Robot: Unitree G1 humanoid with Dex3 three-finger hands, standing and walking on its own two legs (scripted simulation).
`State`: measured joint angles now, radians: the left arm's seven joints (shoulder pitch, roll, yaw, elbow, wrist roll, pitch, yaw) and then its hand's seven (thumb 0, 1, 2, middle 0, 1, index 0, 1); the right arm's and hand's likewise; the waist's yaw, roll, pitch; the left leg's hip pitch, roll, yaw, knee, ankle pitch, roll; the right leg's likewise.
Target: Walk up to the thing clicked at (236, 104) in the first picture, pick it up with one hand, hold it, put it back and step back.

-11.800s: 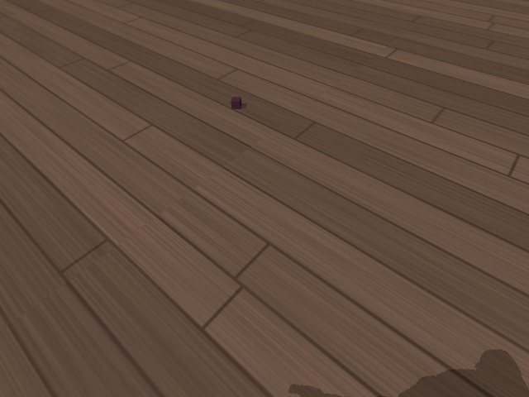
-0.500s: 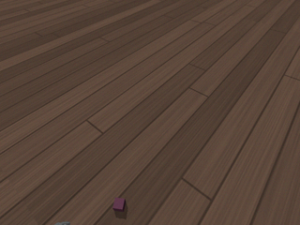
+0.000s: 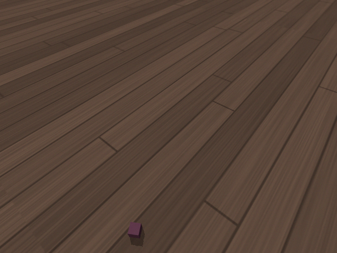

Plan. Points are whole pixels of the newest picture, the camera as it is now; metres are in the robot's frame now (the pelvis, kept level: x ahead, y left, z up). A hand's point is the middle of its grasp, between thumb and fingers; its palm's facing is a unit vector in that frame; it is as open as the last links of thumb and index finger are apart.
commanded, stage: walk up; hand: left
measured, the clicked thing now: (135, 230) +0.40 +0.24 -0.75
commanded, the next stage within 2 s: none
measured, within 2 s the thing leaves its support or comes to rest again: neither
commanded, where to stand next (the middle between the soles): +0.01 +0.00 m, yaw +0 degrees
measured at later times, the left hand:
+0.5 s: hand out of the picture +0.08 +0.26 -0.16, palm faces -0.02 -0.92 -0.39, open 7.4 cm
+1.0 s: hand out of the picture +0.13 +0.26 -0.18, palm faces -0.03 -0.93 -0.35, open 7.3 cm
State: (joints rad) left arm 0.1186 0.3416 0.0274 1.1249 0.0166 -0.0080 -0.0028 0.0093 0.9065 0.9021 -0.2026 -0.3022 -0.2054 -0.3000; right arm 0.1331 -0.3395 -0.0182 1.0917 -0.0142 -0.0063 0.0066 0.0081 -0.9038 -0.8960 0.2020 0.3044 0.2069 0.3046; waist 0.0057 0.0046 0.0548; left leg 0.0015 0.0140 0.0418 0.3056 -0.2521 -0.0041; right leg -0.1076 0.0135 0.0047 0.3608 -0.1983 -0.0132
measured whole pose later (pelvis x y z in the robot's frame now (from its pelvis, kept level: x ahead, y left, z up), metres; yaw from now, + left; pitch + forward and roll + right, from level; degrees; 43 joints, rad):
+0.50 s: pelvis +0.02 -0.01 -0.01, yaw +0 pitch -4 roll +0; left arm 0.21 0.37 0.05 1.05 0.03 -0.05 -0.02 0.01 0.91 0.90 -0.20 -0.30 -0.21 -0.30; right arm 0.25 -0.38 -0.05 1.03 -0.02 0.01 0.03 0.01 -0.90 -0.90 0.20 0.30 0.21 0.30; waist -0.01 0.03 0.08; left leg -0.10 0.03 0.02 0.62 -0.42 0.01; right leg -0.16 0.03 -0.03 0.53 -0.28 -0.04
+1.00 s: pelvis +0.00 +0.00 -0.03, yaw -2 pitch -3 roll +0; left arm 0.08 0.39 0.06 0.85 -0.02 0.07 0.01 0.01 0.91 0.90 -0.20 -0.30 -0.20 -0.30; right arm 0.08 -0.36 -0.05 0.80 -0.03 0.03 -0.02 0.01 -0.90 -0.90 0.20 0.30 0.21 0.30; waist 0.00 -0.03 0.22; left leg -0.42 0.04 -0.01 0.63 -0.17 0.00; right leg -0.38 0.06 0.10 1.13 -0.58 0.01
